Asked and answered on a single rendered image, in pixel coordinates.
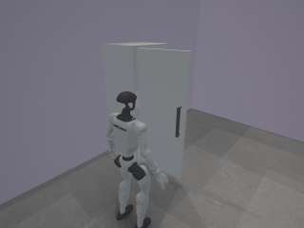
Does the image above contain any robot right foot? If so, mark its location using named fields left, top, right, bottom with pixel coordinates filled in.
left=134, top=217, right=151, bottom=228

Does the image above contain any robot right hand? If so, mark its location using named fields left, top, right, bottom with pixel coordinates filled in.
left=156, top=173, right=169, bottom=191

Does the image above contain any robot left upper arm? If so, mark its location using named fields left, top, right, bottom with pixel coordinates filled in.
left=105, top=112, right=121, bottom=139

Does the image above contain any handle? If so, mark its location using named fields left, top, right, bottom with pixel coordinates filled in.
left=175, top=106, right=182, bottom=138

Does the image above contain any robot left foot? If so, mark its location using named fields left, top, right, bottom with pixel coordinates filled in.
left=116, top=204, right=134, bottom=220

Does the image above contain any robot right upper arm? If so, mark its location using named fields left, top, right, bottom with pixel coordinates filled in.
left=133, top=121, right=150, bottom=158

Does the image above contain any robot left forearm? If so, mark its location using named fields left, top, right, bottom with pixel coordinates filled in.
left=105, top=136, right=116, bottom=150

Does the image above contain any robot foot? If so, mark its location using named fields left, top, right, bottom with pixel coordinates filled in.
left=116, top=204, right=134, bottom=220
left=134, top=217, right=151, bottom=228

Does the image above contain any robot right forearm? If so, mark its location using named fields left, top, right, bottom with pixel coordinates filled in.
left=144, top=148, right=162, bottom=178

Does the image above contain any fridge door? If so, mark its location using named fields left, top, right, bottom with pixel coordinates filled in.
left=137, top=47, right=192, bottom=179

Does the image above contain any robot left hand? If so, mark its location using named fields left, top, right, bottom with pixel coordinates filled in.
left=108, top=146, right=120, bottom=160

